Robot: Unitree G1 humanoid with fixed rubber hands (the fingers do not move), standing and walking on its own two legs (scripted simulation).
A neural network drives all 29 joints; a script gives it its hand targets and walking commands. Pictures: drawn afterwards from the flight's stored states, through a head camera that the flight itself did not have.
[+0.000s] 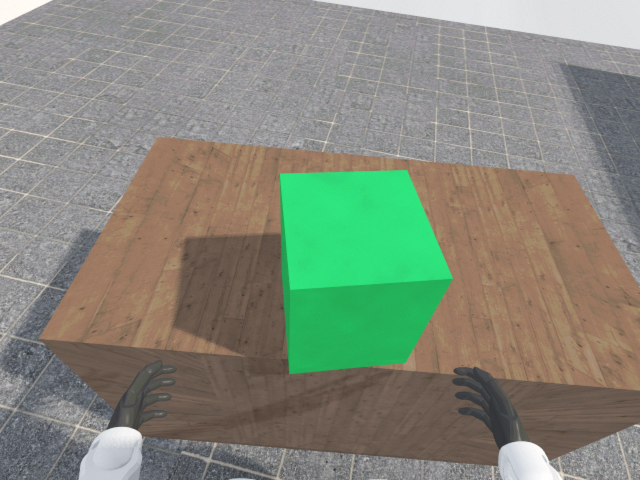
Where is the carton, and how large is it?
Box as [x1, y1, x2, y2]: [280, 170, 452, 373]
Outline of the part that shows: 406,170 280,174 281,262 289,373 405,362 452,277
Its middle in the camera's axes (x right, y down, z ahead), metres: +0.04 +0.05 +0.62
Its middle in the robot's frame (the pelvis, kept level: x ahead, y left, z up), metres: +0.42 -0.04 -0.03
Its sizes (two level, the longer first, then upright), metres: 0.210 0.200 0.250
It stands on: a pedestal, 0.61 m high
